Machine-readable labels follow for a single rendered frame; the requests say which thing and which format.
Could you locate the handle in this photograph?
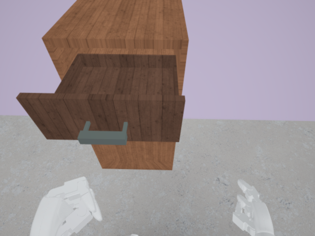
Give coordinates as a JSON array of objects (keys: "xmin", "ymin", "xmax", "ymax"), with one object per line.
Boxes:
[{"xmin": 77, "ymin": 121, "xmax": 128, "ymax": 145}]

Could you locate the right robot hand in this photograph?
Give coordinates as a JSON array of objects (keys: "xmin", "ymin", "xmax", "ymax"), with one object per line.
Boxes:
[{"xmin": 232, "ymin": 179, "xmax": 274, "ymax": 236}]

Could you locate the drawer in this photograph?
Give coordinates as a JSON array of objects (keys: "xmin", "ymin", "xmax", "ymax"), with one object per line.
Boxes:
[{"xmin": 16, "ymin": 54, "xmax": 185, "ymax": 142}]

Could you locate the left robot hand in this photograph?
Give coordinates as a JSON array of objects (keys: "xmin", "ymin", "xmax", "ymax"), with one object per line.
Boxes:
[{"xmin": 30, "ymin": 177, "xmax": 102, "ymax": 236}]

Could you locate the cabinet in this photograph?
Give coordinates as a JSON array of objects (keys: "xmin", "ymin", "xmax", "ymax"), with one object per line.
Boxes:
[{"xmin": 42, "ymin": 0, "xmax": 189, "ymax": 170}]

